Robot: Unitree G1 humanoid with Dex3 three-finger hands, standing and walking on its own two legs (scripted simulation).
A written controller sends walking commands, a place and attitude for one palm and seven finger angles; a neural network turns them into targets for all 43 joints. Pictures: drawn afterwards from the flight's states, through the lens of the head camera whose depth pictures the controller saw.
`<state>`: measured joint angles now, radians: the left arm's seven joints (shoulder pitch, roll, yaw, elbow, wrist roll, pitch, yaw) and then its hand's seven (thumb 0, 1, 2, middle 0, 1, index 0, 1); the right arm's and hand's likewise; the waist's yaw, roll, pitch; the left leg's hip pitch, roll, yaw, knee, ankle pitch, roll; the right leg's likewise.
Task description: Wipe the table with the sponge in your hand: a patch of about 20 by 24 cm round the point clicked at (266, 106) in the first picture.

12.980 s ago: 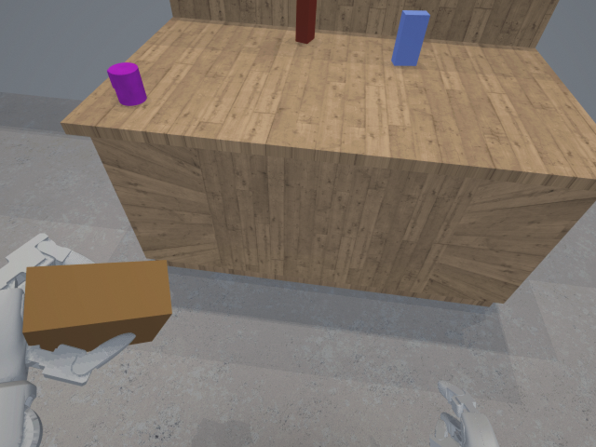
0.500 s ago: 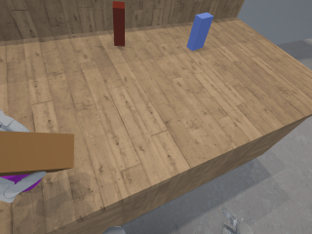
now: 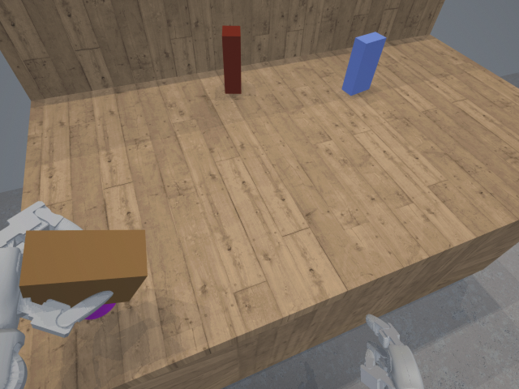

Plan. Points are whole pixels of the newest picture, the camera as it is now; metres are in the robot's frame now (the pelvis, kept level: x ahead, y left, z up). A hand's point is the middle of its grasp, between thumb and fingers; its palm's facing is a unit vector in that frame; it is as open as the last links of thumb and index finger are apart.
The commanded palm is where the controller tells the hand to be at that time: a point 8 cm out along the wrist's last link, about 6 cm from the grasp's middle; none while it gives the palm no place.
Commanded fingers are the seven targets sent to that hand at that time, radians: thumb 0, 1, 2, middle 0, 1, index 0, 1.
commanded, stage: look again from close up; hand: left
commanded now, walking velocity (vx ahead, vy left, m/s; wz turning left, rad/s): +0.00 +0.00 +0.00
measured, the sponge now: (103, 270) +0.22 +0.22 +0.12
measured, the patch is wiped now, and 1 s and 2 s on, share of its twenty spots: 0.00 0.00 0.00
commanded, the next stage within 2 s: shuffle to correct the standing spot in 0.32 s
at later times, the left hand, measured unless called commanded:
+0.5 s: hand (86, 249) +0.23 +0.23 +0.15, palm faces +0.32 -0.86 -0.41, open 9.7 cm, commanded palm +0.18 +0.27 +0.17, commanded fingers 0.00 0.10 1.30 -1.20 -1.60 -1.20 -1.60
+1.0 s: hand (134, 236) +0.25 +0.18 +0.15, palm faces +0.31 -0.87 -0.39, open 9.7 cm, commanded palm +0.19 +0.22 +0.17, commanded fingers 0.00 0.10 1.30 -1.20 -1.60 -1.20 -1.60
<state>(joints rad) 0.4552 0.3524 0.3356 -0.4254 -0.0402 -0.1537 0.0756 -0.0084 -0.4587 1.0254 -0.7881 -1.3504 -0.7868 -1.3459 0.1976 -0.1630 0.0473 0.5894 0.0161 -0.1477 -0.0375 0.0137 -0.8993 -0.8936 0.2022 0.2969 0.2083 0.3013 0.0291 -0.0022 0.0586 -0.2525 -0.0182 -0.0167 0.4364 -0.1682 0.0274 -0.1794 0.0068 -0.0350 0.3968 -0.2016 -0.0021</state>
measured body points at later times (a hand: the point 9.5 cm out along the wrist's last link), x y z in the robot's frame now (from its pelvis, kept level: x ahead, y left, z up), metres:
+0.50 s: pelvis +0.02 -0.01 +0.00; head +0.05 +0.00 +0.45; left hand +0.21 +0.27 +0.17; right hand +0.18 -0.24 -0.08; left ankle +0.04 +0.10 -0.74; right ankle +0.01 -0.12 -0.74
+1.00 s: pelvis +0.03 -0.06 -0.01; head +0.06 -0.05 +0.44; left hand +0.23 +0.23 +0.17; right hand +0.20 -0.28 -0.09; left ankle +0.04 +0.10 -0.74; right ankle +0.01 -0.12 -0.74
